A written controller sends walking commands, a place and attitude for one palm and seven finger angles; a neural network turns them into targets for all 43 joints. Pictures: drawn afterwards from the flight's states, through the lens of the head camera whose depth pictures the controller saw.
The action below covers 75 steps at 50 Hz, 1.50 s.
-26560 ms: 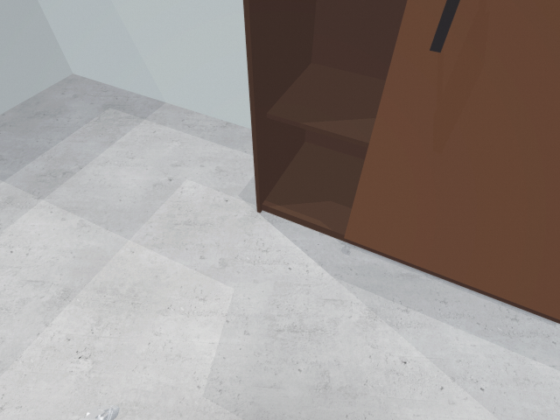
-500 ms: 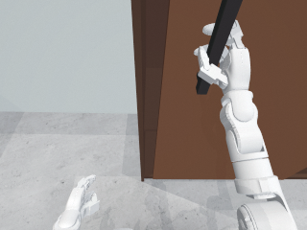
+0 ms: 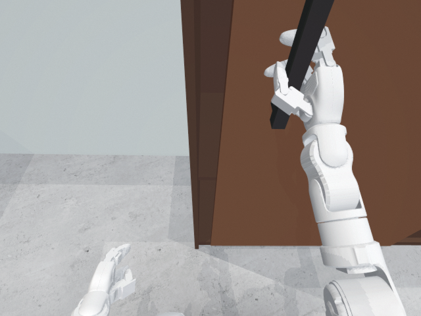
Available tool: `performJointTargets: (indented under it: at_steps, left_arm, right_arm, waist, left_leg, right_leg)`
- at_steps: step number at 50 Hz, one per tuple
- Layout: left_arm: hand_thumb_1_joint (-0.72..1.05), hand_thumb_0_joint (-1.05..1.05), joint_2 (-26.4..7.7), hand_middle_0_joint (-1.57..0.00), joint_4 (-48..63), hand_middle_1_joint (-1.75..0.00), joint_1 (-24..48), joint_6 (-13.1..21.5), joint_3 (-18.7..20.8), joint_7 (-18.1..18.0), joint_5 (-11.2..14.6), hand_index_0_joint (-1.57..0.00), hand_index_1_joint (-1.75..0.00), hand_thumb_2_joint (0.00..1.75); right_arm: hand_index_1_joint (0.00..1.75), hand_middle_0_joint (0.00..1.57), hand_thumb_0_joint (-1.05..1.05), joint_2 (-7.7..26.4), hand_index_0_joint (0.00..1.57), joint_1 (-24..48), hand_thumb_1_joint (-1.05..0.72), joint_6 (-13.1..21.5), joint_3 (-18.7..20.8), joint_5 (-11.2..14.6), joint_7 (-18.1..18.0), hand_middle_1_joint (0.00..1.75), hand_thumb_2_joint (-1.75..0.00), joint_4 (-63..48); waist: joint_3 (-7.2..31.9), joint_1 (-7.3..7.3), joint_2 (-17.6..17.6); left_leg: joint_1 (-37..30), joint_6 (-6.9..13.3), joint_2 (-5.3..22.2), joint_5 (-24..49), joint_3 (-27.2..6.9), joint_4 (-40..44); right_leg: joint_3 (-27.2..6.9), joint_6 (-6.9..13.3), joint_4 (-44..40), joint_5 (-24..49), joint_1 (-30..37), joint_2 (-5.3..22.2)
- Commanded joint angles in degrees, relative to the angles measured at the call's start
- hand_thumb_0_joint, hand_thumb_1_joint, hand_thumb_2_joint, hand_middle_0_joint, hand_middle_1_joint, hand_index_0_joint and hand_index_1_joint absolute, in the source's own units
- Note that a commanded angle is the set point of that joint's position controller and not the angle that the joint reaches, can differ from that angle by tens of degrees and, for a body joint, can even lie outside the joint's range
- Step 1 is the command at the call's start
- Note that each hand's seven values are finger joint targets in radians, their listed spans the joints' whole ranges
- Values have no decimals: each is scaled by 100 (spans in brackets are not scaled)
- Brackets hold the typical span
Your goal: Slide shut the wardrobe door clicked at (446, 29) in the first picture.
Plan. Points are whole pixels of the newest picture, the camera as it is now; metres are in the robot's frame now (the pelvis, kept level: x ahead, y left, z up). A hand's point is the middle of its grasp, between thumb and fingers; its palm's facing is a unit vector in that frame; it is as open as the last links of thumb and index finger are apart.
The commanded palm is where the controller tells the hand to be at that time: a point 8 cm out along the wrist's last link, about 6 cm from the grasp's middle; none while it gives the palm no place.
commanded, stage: stop walking and hold the door there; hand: right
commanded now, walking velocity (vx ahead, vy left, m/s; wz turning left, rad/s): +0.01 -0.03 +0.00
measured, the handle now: (296, 49) +0.44 -0.09 +0.27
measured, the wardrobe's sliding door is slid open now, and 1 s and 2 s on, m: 0.05 0.05 0.05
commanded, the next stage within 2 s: loosen the grip on the handle in 1.00 s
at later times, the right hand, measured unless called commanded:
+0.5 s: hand (285, 92) +0.39 -0.08 +0.23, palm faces -0.18 +0.98 -0.09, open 6.9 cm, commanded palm +0.38 -0.12 +0.23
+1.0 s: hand (287, 95) +0.39 -0.08 +0.23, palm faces -0.26 +0.96 -0.12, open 7.2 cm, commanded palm +0.38 -0.12 +0.23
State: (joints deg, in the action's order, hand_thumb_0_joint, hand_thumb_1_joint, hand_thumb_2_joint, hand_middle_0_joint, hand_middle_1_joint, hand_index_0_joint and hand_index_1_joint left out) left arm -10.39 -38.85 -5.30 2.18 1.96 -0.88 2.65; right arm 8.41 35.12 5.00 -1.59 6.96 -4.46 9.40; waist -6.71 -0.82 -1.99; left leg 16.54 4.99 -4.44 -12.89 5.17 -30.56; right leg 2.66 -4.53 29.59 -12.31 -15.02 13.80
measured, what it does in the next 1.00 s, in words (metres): shifts its weight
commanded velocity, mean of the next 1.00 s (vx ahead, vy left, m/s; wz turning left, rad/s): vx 0.00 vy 0.00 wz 0.00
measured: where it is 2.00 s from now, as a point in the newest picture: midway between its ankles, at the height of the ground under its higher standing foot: outside the picture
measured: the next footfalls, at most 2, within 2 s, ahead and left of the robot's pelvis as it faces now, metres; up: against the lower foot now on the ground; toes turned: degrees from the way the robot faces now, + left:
none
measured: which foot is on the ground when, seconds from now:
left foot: down 0.00-1.00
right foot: down 0.00-1.00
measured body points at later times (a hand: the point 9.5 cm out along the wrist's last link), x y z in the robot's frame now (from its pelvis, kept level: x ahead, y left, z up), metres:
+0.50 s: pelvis +0.01 -0.06 +0.01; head +0.02 -0.04 +0.46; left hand +0.17 +0.18 -0.09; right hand +0.39 -0.14 +0.24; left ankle +0.04 +0.06 -0.73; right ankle +0.03 -0.23 -0.73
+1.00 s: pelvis +0.02 -0.10 +0.01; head +0.03 -0.08 +0.46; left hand +0.17 +0.12 -0.10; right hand +0.40 -0.14 +0.24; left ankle +0.04 +0.06 -0.73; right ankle +0.03 -0.23 -0.73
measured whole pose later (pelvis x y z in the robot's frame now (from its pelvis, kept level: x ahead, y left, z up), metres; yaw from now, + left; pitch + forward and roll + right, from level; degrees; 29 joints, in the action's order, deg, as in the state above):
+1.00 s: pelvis +0.02 -0.10 +0.01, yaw +3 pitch -2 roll -1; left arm -9.6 -42.3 -7.6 2.0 -0.5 -2.9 0.9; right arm 2.4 34.9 8.1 -10.5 3.9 -5.0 17.2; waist -2.2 -1.4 -1.7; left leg 14.0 -3.4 3.7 -11.6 -2.6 -27.1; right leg 7.1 -1.6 26.7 -14.1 -10.6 4.2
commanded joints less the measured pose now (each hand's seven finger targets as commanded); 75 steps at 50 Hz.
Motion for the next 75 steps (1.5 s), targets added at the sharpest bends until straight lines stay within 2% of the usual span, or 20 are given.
performJointTargets:
  at_steps: [1, 3, 6, 18, 22, 24, 26, 37, 53, 54, 55, 56, 57, 58, 59, 63, 67, 71, 74, 75]
  left_arm:
    - [90, 0, -787, -20, 673, -30, 328, 249, 299, -80, -107, -20, -30, 90]
    - [90, 0, -581, -20, 846, -30, 460, 247, 186, -72, -65, -20, -30, 90]
    - [90, 0, -525, -20, 845, -30, 588, 338, 79, -97, -36, -20, -30, 90]
    - [90, 0, -590, -20, 777, -30, 608, 506, -19, -136, -105, -20, -30, 90]
    - [90, 0, -590, -20, 744, -30, 546, 471, -37, -151, -121, -20, -30, 90]
    - [90, 0, -619, -20, 692, -30, 528, 467, -9, -181, -154, -20, -30, 90]
    - [90, 0, -574, -20, 699, -30, 537, 451, -41, -181, -160, -20, -30, 90]
    - [90, 0, -576, -20, 605, -30, 476, 319, -83, -216, -188, -20, -30, 90]
    - [90, 0, -507, -20, 536, -30, 442, 260, -27, -258, -177, -20, -30, 90]
    - [90, 0, -508, -20, 536, -30, 438, 262, -21, -269, -183, -20, -30, 90]
    - [90, 0, -766, -20, 605, -30, 158, 588, 374, -172, -411, -20, -30, 90]
    - [90, 0, -721, -20, 433, -30, -485, 1017, 58, 26, -255, -20, -30, 90]
    - [90, 0, -855, -20, 481, -30, -785, 979, 207, 126, -18, -20, -30, 90]
    - [90, 0, -708, -20, 557, -30, -319, 946, 11, 56, -10, -20, -30, 90]
    - [90, 0, -788, -20, 535, -30, -490, 906, -6, 42, -59, -20, -30, 90]
    - [90, 0, -931, -20, 565, -30, -501, 920, -127, 15, -39, -20, -30, 90]
    - [90, 0, -959, -20, 567, -30, -502, 1115, -155, 59, -27, -20, -30, 90]
    - [90, 0, -983, -20, 511, -30, -664, 1328, -127, 59, -63, -20, -30, 90]
    - [90, 0, -982, -20, 519, -30, -731, 1478, -80, 57, -81, -20, -30, 90]
    - [90, 0, -1019, -20, 534, -30, -715, 1499, -49, 38, -74, -20, -30, 90]
  right_arm:
    - [140, 45, 0, 1246, 45, 2004, -90, 624, 696, -250, 199, 140, -90, -928]
    - [140, 45, 0, 727, 45, 2112, -90, 649, 249, -211, 271, 140, -90, -1482]
    - [140, 45, 0, 791, 45, 1992, -90, 697, 345, -194, 225, 140, -90, -1429]
    - [140, 45, 0, 271, 45, 2014, -90, 712, -174, -260, 251, 140, -90, -1389]
    - [140, 45, 0, 86, 45, 2143, -90, 706, -387, -292, 268, 140, -90, -1198]
    - [140, 45, 0, 291, 45, 2025, -90, 718, -119, -313, 230, 140, -90, -1045]
    - [140, 45, 0, -102, 45, 2121, -90, 723, -505, -321, 279, 140, -90, -1061]
    - [140, 45, 0, -600, 45, 2522, -90, 745, -1061, -361, 285, 140, -90, -814]
    - [140, 45, 0, -974, 45, 2698, -90, 796, -1385, -362, 244, 140, -90, -726]
    - [140, 45, 0, -906, 45, 2675, -90, 801, -1331, -366, 246, 140, -90, -733]
    - [140, 45, 0, 2681, 45, 6710, -90, 895, 1245, -1339, 69, 140, -90, -847]
    - [140, 45, 0, 1271, 45, 4957, -78, 412, 652, -1196, 236, 140, -84, 2221]
    - [140, 45, 0, 398, 45, 3024, -66, 291, 411, -530, 365, 140, -78, 1482]
    - [140, 45, 0, -330, 45, 2834, -54, 304, -92, -315, 555, 140, -73, 1327]
    - [140, 45, 0, 10, 45, 3205, -42, 403, 186, -19, 622, 140, -67, 715]
    - [140, 45, 0, 80, 45, 3552, 7, 727, 334, 234, 806, 140, -43, 1638]
    - [137, 42, 0, 414, 42, 4043, 55, 1412, 487, 179, 748, 137, -20, 1920]
    - [130, 37, 0, 611, 37, 4334, 55, 1933, 437, -5, 697, 130, -20, 2105]
    - [125, 33, 0, 819, 33, 4368, 55, 2187, 413, -153, 692, 125, -20, 1883]
    - [123, 32, 0, 1349, 32, 4243, 55, 2210, 779, -214, 689, 123, -20, 1754]
  waist:
    - [2620, 203, -39]
    - [2707, 240, 264]
    - [2628, 224, 760]
    - [2460, 158, 400]
    - [2364, 171, 634]
    - [2334, 114, 658]
    - [2394, 144, 631]
    - [2306, 170, 242]
    - [2416, 188, 550]
    - [2426, 186, 551]
    - [1150, 8, 2440]
    - [2980, 897, 2387]
    - [3332, 58, 849]
    - [2841, 183, -385]
    - [2882, 157, -818]
    - [1724, 419, 1166]
    - [1459, 376, 968]
    - [1760, 430, 1150]
    - [2193, 414, 866]
    - [2389, 265, 806]
  left_leg:
    - [-379, -433, 840, 997, -992, 733]
    - [-733, -433, 1013, 1376, -1213, 814]
    - [-866, -428, 1201, 1624, -1507, 985]
    - [-874, -435, 986, 1395, -1180, 774]
    - [-914, -443, 997, 1152, -1040, 777]
    - [-669, -437, 973, 1154, -1113, 841]
    - [-722, -433, 959, 1224, -1049, 754]
    - [-682, -455, 935, 1211, -758, 458]
    - [-601, -410, 977, 1463, -869, 596]
    - [-614, -414, 998, 1564, -830, 607]
    - [89, -611, 655, 2745, -1010, 1285]
    - [-1131, -273, 410, 3256, -456, -169]
    - [-1010, -170, 509, 2559, -225, -367]
    - [-411, -257, 522, 2181, -240, -115]
    - [-396, -279, 562, 1773, -276, 148]
    - [-184, -377, 477, 226, -294, 578]
    - [43, -365, 504, -709, -480, 724]
    - [42, -398, 478, -1186, -651, 725]
    - [-109, -402, 467, -1328, -776, 698]
    - [-297, -405, 490, -1441, -849, 729]
  right_leg:
    - [-75, 596, 57, 1308, 1238, 157]
    - [78, 506, 129, 920, 1046, -199]
    - [68, 503, 35, 442, 998, -468]
    - [6, 523, -454, 1146, 1262, -424]
    - [-4, 516, -544, 991, 1077, -522]
    - [82, 531, -482, 993, 1259, -513]
    - [81, 524, -528, 1063, 1269, -512]
    - [11, 549, -721, 1302, 1142, -427]
    - [105, 542, -605, 1323, 1481, -512]
    - [106, 541, -564, 1418, 1504, -509]
    - [578, 806, 144, 1148, 1528, -484]
    - [139, 642, -863, 2112, 756, -1348]
    - [146, 264, -914, 2541, 1286, -1192]
    - [467, 238, -663, 2598, 1811, -1155]
    - [499, 194, -503, 2117, 1912, -1241]
    - [236, 392, -850, -236, 655, -1225]
    - [251, 433, -895, -1262, 318, -1326]
    - [232, 498, -696, -1350, -4, -1460]
    - [212, 518, -557, -1367, -145, -1529]
    - [216, 524, -544, -1381, -224, -1540]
